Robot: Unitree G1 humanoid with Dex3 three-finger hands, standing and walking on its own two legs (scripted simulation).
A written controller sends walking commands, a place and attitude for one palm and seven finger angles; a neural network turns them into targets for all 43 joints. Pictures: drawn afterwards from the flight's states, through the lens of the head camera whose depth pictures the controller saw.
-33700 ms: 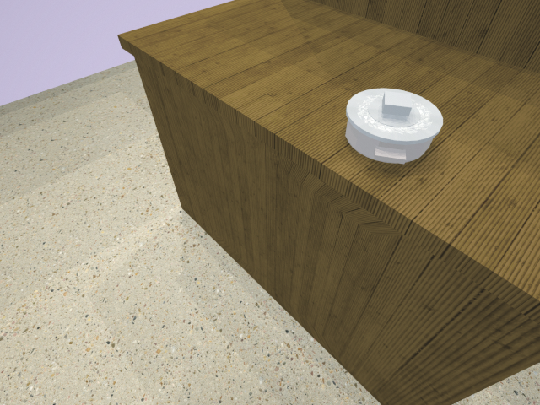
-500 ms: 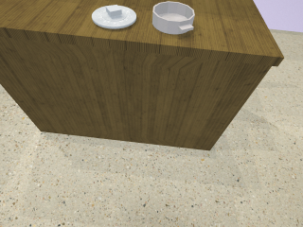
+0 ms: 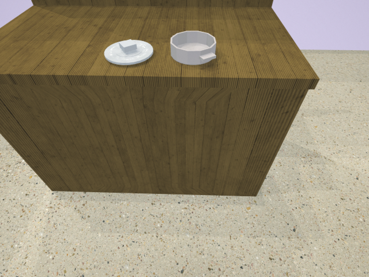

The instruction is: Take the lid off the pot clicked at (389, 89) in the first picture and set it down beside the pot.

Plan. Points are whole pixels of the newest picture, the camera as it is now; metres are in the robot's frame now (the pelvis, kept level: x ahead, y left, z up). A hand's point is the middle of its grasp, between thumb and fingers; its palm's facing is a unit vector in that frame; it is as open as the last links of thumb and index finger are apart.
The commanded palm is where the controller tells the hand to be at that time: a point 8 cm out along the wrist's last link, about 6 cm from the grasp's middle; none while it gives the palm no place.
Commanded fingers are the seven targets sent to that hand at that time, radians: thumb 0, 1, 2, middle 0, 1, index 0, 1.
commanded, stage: let the arm hang, fingers relaxed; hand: left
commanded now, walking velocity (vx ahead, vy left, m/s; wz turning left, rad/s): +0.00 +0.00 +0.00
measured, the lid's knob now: (127, 45) +0.83 +0.22 +0.11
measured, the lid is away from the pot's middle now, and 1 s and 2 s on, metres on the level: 0.23 0.23 0.23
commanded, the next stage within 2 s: look to check the result in 0.90 s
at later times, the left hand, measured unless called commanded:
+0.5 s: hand out of the picture -0.01 +0.16 -0.18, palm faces +0.04 -0.98 -0.17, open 7.4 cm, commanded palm none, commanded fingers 0.00 0.90 0.90 -0.20 -0.30 -0.20 -0.30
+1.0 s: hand out of the picture +0.00 +0.17 -0.18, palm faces +0.03 -0.98 -0.19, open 7.4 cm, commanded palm none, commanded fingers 0.00 0.90 0.90 -0.20 -0.30 -0.20 -0.30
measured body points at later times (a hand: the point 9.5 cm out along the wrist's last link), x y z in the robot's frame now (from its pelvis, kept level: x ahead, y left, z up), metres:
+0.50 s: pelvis +0.00 +0.00 +0.00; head +0.01 +0.00 +0.45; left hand -0.01 +0.21 -0.16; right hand -0.02 -0.21 -0.16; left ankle -0.02 +0.11 -0.74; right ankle -0.04 -0.12 -0.74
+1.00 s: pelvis +0.00 +0.00 +0.00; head +0.01 +0.00 +0.45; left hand +0.00 +0.22 -0.16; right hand -0.03 -0.21 -0.16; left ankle -0.02 +0.11 -0.74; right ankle -0.04 -0.12 -0.74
